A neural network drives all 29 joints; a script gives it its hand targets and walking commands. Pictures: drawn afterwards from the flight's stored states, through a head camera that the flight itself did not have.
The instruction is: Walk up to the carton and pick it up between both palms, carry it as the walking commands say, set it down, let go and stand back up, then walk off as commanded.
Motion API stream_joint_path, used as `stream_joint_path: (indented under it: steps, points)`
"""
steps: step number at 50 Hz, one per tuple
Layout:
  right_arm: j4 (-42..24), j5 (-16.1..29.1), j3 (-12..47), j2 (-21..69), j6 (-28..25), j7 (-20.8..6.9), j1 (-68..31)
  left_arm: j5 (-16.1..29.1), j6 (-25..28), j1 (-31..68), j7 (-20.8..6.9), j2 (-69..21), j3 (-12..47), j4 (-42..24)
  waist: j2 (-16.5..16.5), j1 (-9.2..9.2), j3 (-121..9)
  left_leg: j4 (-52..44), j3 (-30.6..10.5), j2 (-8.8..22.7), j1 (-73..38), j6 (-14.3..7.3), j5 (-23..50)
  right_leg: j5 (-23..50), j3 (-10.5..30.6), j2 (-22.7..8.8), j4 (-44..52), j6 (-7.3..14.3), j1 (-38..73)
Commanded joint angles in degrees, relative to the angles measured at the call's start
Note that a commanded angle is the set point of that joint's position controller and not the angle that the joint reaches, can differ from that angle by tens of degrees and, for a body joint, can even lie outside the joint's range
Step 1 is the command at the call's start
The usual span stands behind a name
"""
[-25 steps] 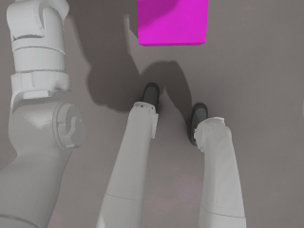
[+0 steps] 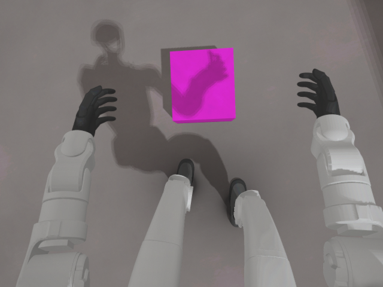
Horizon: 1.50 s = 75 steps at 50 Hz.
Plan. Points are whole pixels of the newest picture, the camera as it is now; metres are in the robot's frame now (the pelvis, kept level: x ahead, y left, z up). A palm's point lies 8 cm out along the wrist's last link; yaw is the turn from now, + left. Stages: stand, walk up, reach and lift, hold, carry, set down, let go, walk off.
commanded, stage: let go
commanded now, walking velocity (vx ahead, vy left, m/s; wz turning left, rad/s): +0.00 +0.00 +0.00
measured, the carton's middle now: (202, 88) +0.55 +0.08 -0.64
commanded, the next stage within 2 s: stand in 1.12 s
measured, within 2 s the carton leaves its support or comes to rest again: neither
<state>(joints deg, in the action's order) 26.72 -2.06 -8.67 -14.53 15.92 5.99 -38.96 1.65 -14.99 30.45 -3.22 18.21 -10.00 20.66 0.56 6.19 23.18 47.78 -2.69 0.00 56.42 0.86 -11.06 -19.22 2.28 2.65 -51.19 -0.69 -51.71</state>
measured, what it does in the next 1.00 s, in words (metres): rises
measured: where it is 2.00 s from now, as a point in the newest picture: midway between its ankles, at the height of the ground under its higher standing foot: (209, 200)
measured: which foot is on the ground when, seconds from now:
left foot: down 0.00-1.00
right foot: down 0.00-1.00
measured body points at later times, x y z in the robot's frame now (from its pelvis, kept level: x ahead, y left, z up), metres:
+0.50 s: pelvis +0.06 +0.00 +0.05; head +0.16 -0.01 +0.49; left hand +0.24 +0.23 -0.04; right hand +0.27 -0.24 -0.05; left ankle +0.11 +0.12 -0.68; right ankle +0.05 -0.12 -0.68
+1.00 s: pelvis +0.11 -0.01 +0.06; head +0.13 -0.02 +0.51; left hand +0.28 +0.23 -0.02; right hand +0.28 -0.24 -0.03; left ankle +0.11 +0.12 -0.68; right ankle +0.05 -0.12 -0.68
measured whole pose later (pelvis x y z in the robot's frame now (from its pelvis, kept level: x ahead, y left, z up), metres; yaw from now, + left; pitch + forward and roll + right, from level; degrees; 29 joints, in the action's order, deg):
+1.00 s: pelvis +0.11 -0.01 +0.06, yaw +0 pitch -1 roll +1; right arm 27.6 -0.2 -1.5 -12.3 3.9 -1.7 13.2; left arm -1.7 -9.9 -12.0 -2.0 12.5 -1.7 24.3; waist -0.6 0.5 2.8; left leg 27.3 -1.7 -0.7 11.8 1.1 -14.8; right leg -21.0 2.9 0.4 -28.3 0.6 -6.5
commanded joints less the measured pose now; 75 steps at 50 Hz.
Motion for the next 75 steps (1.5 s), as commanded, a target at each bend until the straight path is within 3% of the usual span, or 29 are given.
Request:
stream_joint_path:
  steps: [1,4,7,8,9,10,12,13,15,16,19,20,22,25,27,32,37,42,44,48,53,55,56,59,62,65,67,71,75]
  points:
    - [-6.8,-2.0,-1.5,-4.0,-5.9,-0.5,1.3,-1.7,6.0,-4.3,-1.0,4.2,-1.6,-8.1,1.2,1.37,-73.4,-2.8,1.1,-1.6,-47.4,1.0,24.0,10.8,-0.5,1.9,9.2,-0.8,11.4]
    - [-9.6,-4.0,-1.7,-1.3,-8.3,-2.0,6.6,-2.3,7.9,-10.9,-1.4,-0.3,1.2,-6.0,0.1,-0.31,-69.0,-5.2,2.4,-0.4,-46.6,1.5,15.0,6.2,-0.8,1.4,11.8,0.0,13.0]
    - [-0.5,-3.7,-3.5,-1.3,-8.8,-2.8,5.9,-1.0,8.8,-9.6,-2.3,0.1,3.1,-0.6,-1.7,-1.16,-47.3,-10.4,3.4,-0.5,-33.7,1.1,-5.1,-9.2,-1.8,0.2,15.3,0.3,7.2]
    - [0.7,-4.4,-1.8,0.2,-8.8,-3.6,20.3,-2.0,9.0,-22.5,-2.5,-3.5,3.6,-2.6,-0.4,-1.39,-52.3,-12.6,3.6,-0.6,-42.9,1.2,-0.6,-4.4,-2.1,0.5,18.3,0.8,14.1]
    - [3.1,-3.5,-1.8,-1.4,-9.3,-4.2,15.0,-1.7,8.3,-17.5,-2.8,-2.2,3.9,3.3,0.9,-2.93,-40.9,-11.9,3.3,-0.8,-35.5,1.7,-6.1,-10.4,-1.6,-0.2,18.6,1.1,8.1]
    - [3.3,-4.6,-1.1,-0.8,-9.6,-4.8,24.7,-3.5,8.4,-28.7,-2.8,-3.0,2.7,2.5,-1.4,-1.34,-44.8,-14.0,3.1,-1.1,-44.5,1.7,-5.4,-9.6,-2.9,-0.1,19.2,0.6,14.3]
    - [5.7,-3.7,-0.9,-1.1,-10.3,-4.9,19.0,-1.6,8.9,-19.9,-2.8,-1.2,4.1,6.2,-3.9,-2.34,-33.2,-14.6,3.1,-0.9,-38.2,1.2,-13.0,-15.7,-2.6,-0.4,19.6,0.9,9.0]
    - [1.9,-4.4,0.8,-1.2,-11.4,-5.4,34.1,-3.0,9.7,-35.3,-3.0,-3.8,4.7,1.5,-3.4,-1.72,-40.0,-15.9,3.9,-0.9,-48.0,2.0,-6.2,-8.4,-2.5,-0.3,22.6,1.1,20.4]
    - [-2.0,-3.6,-1.7,-0.3,-13.0,-5.5,24.8,-3.2,11.8,-25.7,-1.5,0.1,3.2,-5.5,0.5,-0.38,-36.0,-17.2,2.1,-0.6,-48.6,2.3,-5.2,-7.5,-2.8,0.0,21.0,1.0,18.1]
    - [-1.0,-2.9,-1.8,1.0,-12.9,-5.9,23.4,-2.5,11.8,-23.4,-1.5,1.1,3.8,-2.1,0.0,-2.30,-32.4,-17.6,4.0,-0.9,-46.0,1.9,-11.8,-12.6,-3.4,0.1,23.1,1.0,16.3]
    - [-10.1,0.2,0.8,-0.4,-16.0,-6.5,35.6,-0.6,13.4,-35.3,-0.8,-1.1,5.1,-12.9,2.3,-2.54,-36.2,-18.0,2.5,-0.9,-57.6,2.2,5.5,0.4,-2.7,0.3,25.8,1.4,26.9]
    - [-4.4,-0.7,1.9,-3.1,-15.7,-6.3,28.9,-1.1,12.4,-30.4,-0.8,-0.9,5.0,-2.4,-1.0,-3.15,-29.0,-17.3,3.1,-1.5,-50.0,1.7,0.9,-3.6,-1.2,-1.1,26.9,1.5,22.2]
    - [-5.8,-0.2,2.2,-0.4,-15.0,-7.0,33.3,-0.8,12.2,-33.0,-1.1,-1.8,5.9,-4.4,-0.4,-3.76,-27.3,-18.7,3.4,-1.4,-53.6,1.4,-0.4,-3.1,-1.0,-0.5,28.9,1.2,24.4]
    - [-16.0,2.2,5.1,-2.5,-17.3,-7.3,45.7,-1.4,13.9,-44.8,-0.3,-0.5,5.2,-14.3,-0.7,-3.51,-37.0,-17.9,2.9,-3.0,-62.4,2.1,16.9,14.1,-0.6,-0.3,29.6,1.3,35.9]
    - [-6.9,0.2,3.7,-1.3,-16.4,-7.3,43.8,-2.2,14.0,-40.0,-0.6,0.3,4.8,-6.5,-1.6,-3.58,-32.5,-19.1,2.6,-3.0,-57.8,1.1,17.7,17.3,0.2,-0.9,28.7,0.0,35.9]
    - [-10.0,1.9,6.1,-3.9,-14.8,-7.4,50.6,-2.1,12.3,-46.9,-0.6,-0.2,5.8,-5.7,-3.6,-5.41,-31.7,-20.7,2.6,-3.8,-58.5,0.7,21.0,25.6,1.1,-0.9,29.3,-0.1,40.2]
    - [-7.6,1.5,4.2,-2.4,-12.7,-8.5,51.1,-2.7,10.8,-42.8,-0.5,1.1,5.8,-3.8,-0.6,-6.53,-27.5,-21.5,2.5,-3.7,-58.0,0.2,19.8,22.9,0.6,-1.0,30.4,-0.4,38.1]
    - [-6.2,1.1,3.9,-3.1,-11.9,-7.5,52.0,-3.2,8.6,-41.3,0.0,2.9,5.0,-2.1,-3.4,-6.66,-26.3,-20.5,3.1,-4.3,-56.0,0.0,20.5,29.2,1.3,-1.7,28.1,-0.7,38.4]
    - [-5.8,2.2,5.9,-2.8,-12.9,-7.9,51.8,-3.5,6.7,-41.8,0.8,0.8,5.9,-2.9,0.9,-5.83,-28.1,-19.7,3.9,-4.8,-57.1,1.4,19.6,29.2,1.0,-1.3,27.9,-0.5,39.9]
    - [-6.7,1.4,4.6,-4.3,-14.0,-7.1,50.2,-3.7,6.4,-43.6,1.9,1.5,4.7,-2.0,-4.6,-5.75,-29.4,-20.0,3.0,-4.0,-52.5,0.8,19.5,32.0,0.6,-1.3,25.2,-0.7,43.1]
    - [-4.6,1.9,6.9,-3.3,-13.9,-6.8,51.5,-3.3,3.9,-40.9,2.8,0.3,7.0,-3.7,-0.7,-5.90,-27.0,-18.6,4.6,-4.5,-51.9,1.3,14.3,29.6,0.8,-1.5,26.3,-0.3,41.9]
    - [-5.1,2.5,6.3,-1.7,-13.9,-6.6,50.0,-2.3,3.4,-39.4,3.0,1.7,8.7,-2.7,-2.6,-5.55,-24.2,-18.6,4.5,-3.6,-50.4,0.5,11.2,25.1,-0.7,-1.4,26.6,-0.6,40.7]
    - [4.3,0.3,5.5,-5.3,-16.0,-5.7,61.4,-4.1,10.0,-44.8,4.0,5.2,4.4,5.2,-5.1,-6.01,-33.6,-18.9,-1.9,1.8,-40.3,0.5,11.7,1.1,-5.0,-4.2,23.2,-0.8,47.0]
    - [5.1,-1.7,5.2,-8.1,-18.9,-5.1,56.4,-4.3,15.7,-49.5,4.2,3.7,4.7,7.5,-6.2,-2.88,-27.9,-20.6,-3.4,1.4,-35.8,0.6,-0.5,-10.8,0.8,-6.6,25.8,1.3,38.6]
    - [6.0,-0.7,5.0,-6.3,-20.4,-5.9,55.3,-4.3,17.5,-47.0,4.5,4.1,5.2,8.7,-0.2,-4.65,-24.4,-21.7,-5.3,1.2,-29.9,-0.4,-3.3,-10.3,1.7,-7.9,23.7,1.8,35.2]
    - [8.0,-0.8,5.7,-3.5,-21.0,-6.1,55.8,-4.4,19.0,-46.0,5.1,4.4,5.6,9.7,4.9,-4.69,-24.2,-18.8,-8.0,1.2,-28.0,-3.3,10.0,1.1,2.4,-8.3,20.9,1.5,37.7]
    - [10.0,0.1,5.7,-4.2,-21.9,-6.1,58.2,-3.8,19.1,-51.1,5.1,3.1,5.7,11.5,4.2,-2.57,-33.0,-16.2,-8.9,2.5,-31.9,-3.7,21.3,8.5,0.1,-7.7,18.5,1.1,42.0]
    - [11.2,0.6,5.3,-4.3,-21.5,-5.4,60.0,-3.4,19.0,-48.5,5.2,2.5,6.4,13.3,-2.4,-5.46,-34.6,-10.9,-5.2,0.4,-32.3,-3.3,15.0,28.8,-0.5,-10.1,17.6,1.6,42.9]
    - [12.8,0.7,5.8,-3.6,-19.6,-5.2,62.1,-2.9,17.7,-54.4,5.9,3.7,6.5,16.4,-3.2,-4.91,-29.4,-11.5,-6.2,-0.1,-31.4,-3.5,12.2,20.4,-3.1,-9.1,19.6,1.1,38.7]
